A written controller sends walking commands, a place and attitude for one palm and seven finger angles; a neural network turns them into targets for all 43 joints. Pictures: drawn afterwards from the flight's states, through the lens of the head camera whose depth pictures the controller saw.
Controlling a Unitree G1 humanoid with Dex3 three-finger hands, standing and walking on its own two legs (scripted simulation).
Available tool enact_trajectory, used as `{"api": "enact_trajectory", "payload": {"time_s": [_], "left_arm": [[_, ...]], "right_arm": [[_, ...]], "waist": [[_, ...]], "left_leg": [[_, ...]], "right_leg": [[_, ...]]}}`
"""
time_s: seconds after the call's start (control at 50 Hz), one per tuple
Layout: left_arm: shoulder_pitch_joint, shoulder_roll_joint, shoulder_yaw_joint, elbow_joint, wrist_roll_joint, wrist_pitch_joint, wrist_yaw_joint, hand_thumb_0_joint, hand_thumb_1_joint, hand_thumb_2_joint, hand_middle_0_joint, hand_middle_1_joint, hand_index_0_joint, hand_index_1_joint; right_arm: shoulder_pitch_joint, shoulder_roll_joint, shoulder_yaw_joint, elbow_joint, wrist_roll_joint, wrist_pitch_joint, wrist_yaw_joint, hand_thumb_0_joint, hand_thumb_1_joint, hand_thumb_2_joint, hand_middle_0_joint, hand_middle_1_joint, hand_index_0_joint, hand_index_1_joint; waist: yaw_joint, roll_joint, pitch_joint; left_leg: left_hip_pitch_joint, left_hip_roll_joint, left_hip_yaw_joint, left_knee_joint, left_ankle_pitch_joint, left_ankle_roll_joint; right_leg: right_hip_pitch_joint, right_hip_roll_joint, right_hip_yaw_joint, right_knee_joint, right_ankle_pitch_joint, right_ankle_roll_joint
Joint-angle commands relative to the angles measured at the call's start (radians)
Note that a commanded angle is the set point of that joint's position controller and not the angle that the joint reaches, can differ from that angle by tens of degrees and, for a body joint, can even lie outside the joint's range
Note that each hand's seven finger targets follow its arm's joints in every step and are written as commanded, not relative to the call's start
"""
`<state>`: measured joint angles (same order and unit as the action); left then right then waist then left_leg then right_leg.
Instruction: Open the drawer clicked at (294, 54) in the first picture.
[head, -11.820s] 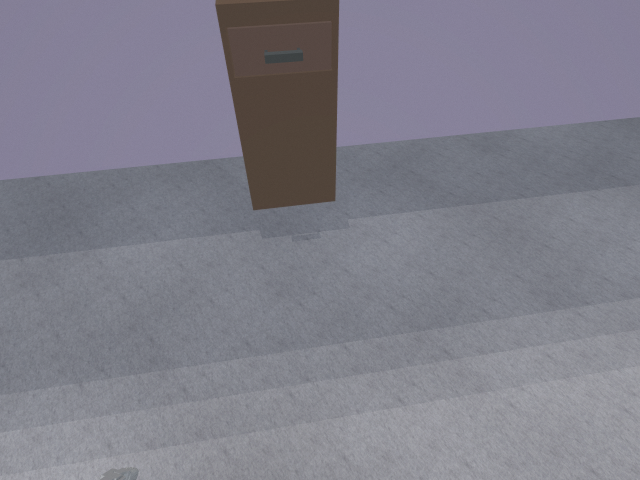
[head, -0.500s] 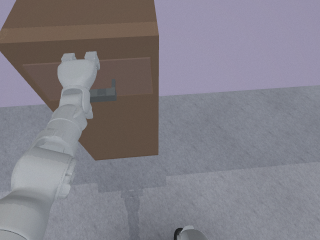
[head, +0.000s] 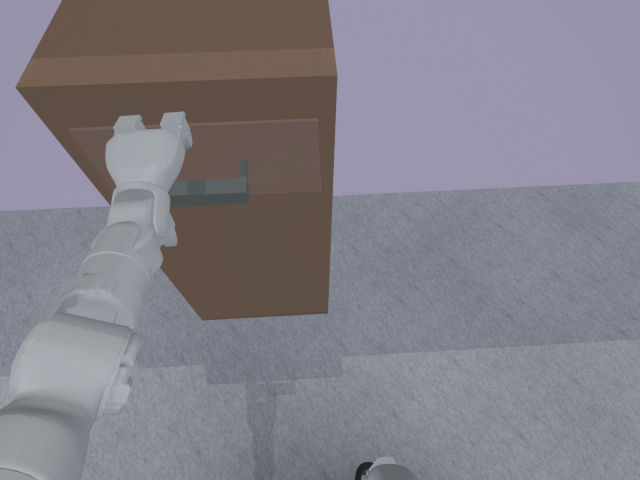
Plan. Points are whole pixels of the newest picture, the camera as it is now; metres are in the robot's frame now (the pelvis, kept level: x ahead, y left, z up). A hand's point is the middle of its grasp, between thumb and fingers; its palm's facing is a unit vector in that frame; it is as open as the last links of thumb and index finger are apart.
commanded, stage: move the hooked fingers above the handle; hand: left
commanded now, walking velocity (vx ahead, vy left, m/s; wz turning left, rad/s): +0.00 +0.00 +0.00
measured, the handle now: (206, 180) +0.55 +0.16 -0.02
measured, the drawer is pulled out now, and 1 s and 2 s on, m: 0.00 0.00 0.00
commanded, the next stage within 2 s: none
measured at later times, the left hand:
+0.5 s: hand (151, 201) +0.48 +0.21 +0.03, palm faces -0.15 +0.04 -0.99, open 13.8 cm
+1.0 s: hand (178, 182) +0.49 +0.17 +0.05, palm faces -0.08 +0.02 -1.00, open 13.7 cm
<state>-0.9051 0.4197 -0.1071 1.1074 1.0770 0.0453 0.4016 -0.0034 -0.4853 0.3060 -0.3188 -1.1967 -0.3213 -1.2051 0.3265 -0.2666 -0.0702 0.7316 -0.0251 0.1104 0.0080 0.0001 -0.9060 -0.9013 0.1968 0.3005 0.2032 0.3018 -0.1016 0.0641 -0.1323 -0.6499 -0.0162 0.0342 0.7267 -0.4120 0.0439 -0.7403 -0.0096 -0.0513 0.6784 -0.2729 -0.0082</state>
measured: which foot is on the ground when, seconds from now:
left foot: down 0.00-1.00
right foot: down 0.00-1.00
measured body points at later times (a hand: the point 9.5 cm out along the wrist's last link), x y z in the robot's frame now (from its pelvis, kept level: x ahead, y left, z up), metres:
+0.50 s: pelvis +0.00 +0.00 +0.01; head +0.10 -0.03 +0.45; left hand +0.48 +0.21 +0.08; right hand +0.03 -0.27 -0.14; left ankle -0.05 +0.09 -0.71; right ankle +0.02 -0.12 -0.71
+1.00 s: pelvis -0.01 -0.01 +0.01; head +0.08 -0.04 +0.45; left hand +0.49 +0.17 +0.11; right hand +0.03 -0.26 -0.14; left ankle -0.05 +0.09 -0.71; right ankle +0.02 -0.12 -0.71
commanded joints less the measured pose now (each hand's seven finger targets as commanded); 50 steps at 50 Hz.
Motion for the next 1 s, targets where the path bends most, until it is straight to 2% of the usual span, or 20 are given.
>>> {"api": "enact_trajectory", "payload": {"time_s": [0.0,0.04,0.08,0.12,0.16,0.2,0.26,0.32,0.38,0.46,0.52,0.58,0.62,0.66,0.7,0.74,0.82,0.88,0.92,0.98], "left_arm": [[-0.460,0.032,-0.073,-0.145,-0.047,0.045,-0.069,0.000,-0.500,0.300,-0.300,-1.200,-0.300,-1.200],[-0.460,0.022,-0.085,-0.182,-0.054,0.006,-0.122,0.000,-0.500,0.300,-0.300,-1.200,-0.300,-1.200],[-0.433,0.076,-0.033,-0.225,-0.052,-0.059,-0.143,0.000,-0.500,0.300,-0.300,-1.200,-0.300,-1.200],[-0.418,0.135,0.026,-0.259,-0.033,-0.112,-0.121,0.000,-0.500,0.300,-0.300,-1.200,-0.300,-1.200],[-0.410,0.249,0.124,-0.261,-0.002,-0.135,-0.062,0.000,-0.500,0.300,-0.300,-1.200,-0.300,-1.200],[-0.379,0.318,0.189,-0.255,0.025,-0.116,0.013,0.000,-0.500,0.300,-0.300,-1.200,-0.300,-1.200],[-0.357,0.352,0.209,-0.250,0.053,-0.036,0.098,0.000,-0.500,0.300,-0.300,-1.200,-0.300,-1.200],[-0.342,0.291,0.145,-0.184,0.047,0.069,0.096,0.000,-0.500,0.300,-0.300,-1.200,-0.300,-1.200],[-0.366,0.190,0.051,-0.160,-0.011,0.109,-0.009,0.000,-0.500,0.300,-0.300,-1.200,-0.300,-1.200],[-0.507,-0.075,-0.190,-0.316,-0.098,-0.007,-0.184,0.000,-0.500,0.300,-0.300,-1.200,-0.300,-1.200],[-0.547,0.014,-0.125,-0.386,-0.088,-0.148,-0.215,0.000,-0.500,0.300,-0.300,-1.200,-0.300,-1.200],[-0.580,0.150,0.005,-0.449,-0.034,-0.237,-0.127,0.000,-0.500,0.300,-0.300,-1.200,-0.300,-1.200],[-0.512,0.245,0.117,-0.353,0.003,-0.215,-0.021,0.000,-0.500,0.300,-0.300,-1.200,-0.300,-1.200],[-0.425,0.380,0.258,-0.250,0.016,-0.123,0.084,0.000,-0.500,0.300,-0.300,-1.200,-0.300,-1.200],[-0.377,0.307,0.177,-0.182,0.024,0.001,0.145,0.000,-0.500,0.300,-0.300,-1.200,-0.300,-1.200],[-0.307,0.279,0.129,-0.069,0.044,0.130,0.153,0.000,-0.500,0.300,-0.300,-1.200,-0.300,-1.200],[-0.425,0.371,0.132,-0.082,0.005,0.267,0.106,0.000,-0.500,0.300,-0.300,-1.200,-0.300,-1.200],[-0.402,0.432,0.154,-0.086,-0.054,0.275,0.014,0.000,-0.500,0.300,-0.300,-1.200,-0.300,-1.200],[-0.326,0.415,0.139,-0.077,-0.068,0.242,-0.066,0.000,-0.500,0.300,-0.300,-1.200,-0.300,-1.200],[-0.287,0.303,0.046,-0.065,-0.034,0.122,-0.187,0.000,-0.500,0.300,-0.300,-1.200,-0.300,-1.200]], "right_arm": [[0.141,-0.156,-0.048,-0.054,0.016,-0.001,-0.005,0.000,-0.900,-0.900,0.200,0.300,0.200,0.300],[0.131,-0.155,-0.047,-0.065,0.013,0.000,-0.016,0.000,-0.900,-0.900,0.200,0.300,0.200,0.300],[0.131,-0.152,-0.042,-0.079,0.009,-0.001,-0.027,0.000,-0.900,-0.900,0.200,0.300,0.200,0.300],[0.128,-0.142,-0.036,-0.090,0.004,-0.004,-0.035,0.000,-0.900,-0.900,0.200,0.300,0.200,0.300],[0.118,-0.142,-0.024,-0.094,-0.001,-0.006,-0.040,0.000,-0.900,-0.900,0.200,0.300,0.200,0.300],[0.093,-0.133,-0.013,-0.104,-0.007,-0.008,-0.035,0.000,-0.900,-0.900,0.200,0.300,0.200,0.300],[0.047,-0.127,-0.006,-0.119,-0.010,-0.010,-0.027,0.000,-0.900,-0.900,0.200,0.300,0.200,0.300],[0.058,-0.132,-0.014,-0.111,-0.001,-0.004,-0.020,0.000,-0.900,-0.900,0.200,0.300,0.200,0.300],[0.091,-0.145,-0.033,-0.108,0.021,0.003,-0.028,0.000,-0.900,-0.900,0.200,0.300,0.200,0.300],[0.106,-0.144,-0.049,-0.091,0.023,-0.014,-0.054,0.000,-0.900,-0.900,0.200,0.300,0.200,0.300],[0.119,-0.147,-0.044,-0.061,0.010,-0.031,-0.075,0.000,-0.900,-0.900,0.200,0.300,0.200,0.300],[0.152,-0.132,-0.043,-0.051,-0.003,-0.040,-0.069,0.000,-0.900,-0.900,0.200,0.300,0.200,0.300],[0.139,-0.121,-0.023,-0.051,-0.014,-0.039,-0.052,0.000,-0.900,-0.900,0.200,0.300,0.200,0.300],[0.094,-0.131,-0.002,-0.055,-0.023,-0.028,-0.035,0.000,-0.900,-0.900,0.200,0.300,0.200,0.300],[0.047,-0.123,0.007,-0.091,-0.014,-0.018,-0.029,0.000,-0.900,-0.900,0.200,0.300,0.200,0.300],[0.029,-0.134,0.011,-0.096,-0.003,-0.004,-0.019,0.000,-0.900,-0.900,0.200,0.300,0.200,0.300],[-0.028,-0.140,0.026,-0.119,0.036,0.039,-0.049,0.000,-0.900,-0.900,0.200,0.300,0.200,0.300],[-0.050,-0.142,0.038,-0.126,0.058,0.054,-0.089,0.000,-0.900,-0.900,0.200,0.300,0.200,0.300],[-0.046,-0.145,0.040,-0.139,0.066,0.049,-0.110,0.000,-0.900,-0.900,0.200,0.300,0.200,0.300],[-0.003,-0.155,0.028,-0.147,0.062,0.027,-0.129,0.000,-0.900,-0.900,0.200,0.300,0.200,0.300]], "waist": [[-0.064,-0.044,-0.433],[-0.066,-0.045,-0.414],[-0.042,-0.046,-0.405],[-0.022,-0.040,-0.393],[0.005,-0.049,-0.362],[0.033,-0.032,-0.359],[0.056,-0.026,-0.413],[0.034,-0.034,-0.466],[-0.017,-0.105,-0.516],[-0.118,-0.114,-0.417],[-0.107,-0.053,-0.367],[-0.046,0.101,-0.446],[-0.006,0.118,-0.425],[0.041,0.015,-0.396],[0.035,-0.027,-0.372],[0.050,-0.053,-0.410],[0.043,-0.157,-0.489],[0.054,-0.204,-0.503],[0.052,-0.226,-0.440],[-0.007,-0.209,-0.298]], "left_leg": [[0.286,0.014,-0.051,-0.082,0.552,-0.022],[0.295,0.013,-0.053,-0.086,0.550,-0.014],[0.284,0.010,-0.055,-0.087,0.560,-0.012],[0.251,0.005,-0.050,-0.085,0.551,-0.010],[0.176,-0.002,-0.042,-0.087,0.517,-0.011],[0.106,-0.012,-0.027,-0.085,0.495,-0.013],[0.059,-0.023,0.001,-0.077,0.471,-0.018],[0.098,-0.014,0.015,-0.084,0.497,-0.022],[0.171,-0.004,0.012,-0.097,0.518,-0.011],[0.319,0.007,-0.029,-0.099,0.504,0.008],[0.350,0.004,-0.066,-0.085,0.478,0.002],[0.372,0.000,-0.084,-0.053,0.588,-0.033],[0.271,-0.009,-0.075,-0.033,0.631,-0.049],[0.097,-0.023,-0.049,-0.030,0.575,-0.040],[0.029,-0.029,-0.006,-0.051,0.500,-0.034],[0.014,-0.023,0.024,-0.069,0.484,-0.037],[0.016,-0.028,0.049,-0.125,0.393,-0.022],[0.024,-0.032,0.056,-0.159,0.352,-0.012],[0.019,-0.029,0.054,-0.176,0.307,-0.006],[0.030,-0.018,0.039,-0.180,0.222,0.006]], "right_leg": [[0.286,0.048,0.018,-0.061,0.327,-0.019],[0.293,0.045,0.023,-0.067,0.331,-0.019],[0.312,0.042,0.026,-0.060,0.338,-0.022],[0.328,0.041,0.033,-0.048,0.346,-0.027],[0.345,0.041,0.036,-0.030,0.350,-0.034],[0.370,0.038,0.037,-0.004,0.356,-0.038],[0.425,0.034,0.043,0.010,0.378,-0.036],[0.448,0.034,0.034,0.000,0.421,-0.027],[0.488,0.034,0.040,-0.040,0.460,-0.010],[0.355,0.036,0.035,-0.102,0.380,0.000],[0.257,0.035,0.036,-0.088,0.300,-0.010],[0.217,0.037,0.031,-0.031,0.294,-0.033],[0.225,0.043,0.017,0.012,0.314,-0.043],[0.309,0.042,0.016,0.046,0.359,-0.044],[0.363,0.034,0.018,0.035,0.389,-0.037],[0.419,0.031,0.022,0.027,0.417,-0.034],[0.578,0.020,0.055,-0.026,0.418,-0.008],[0.675,0.003,0.073,-0.060,0.427,0.008],[0.669,-0.001,0.078,-0.087,0.392,0.015],[0.539,0.002,0.076,-0.122,0.280,0.013]]}}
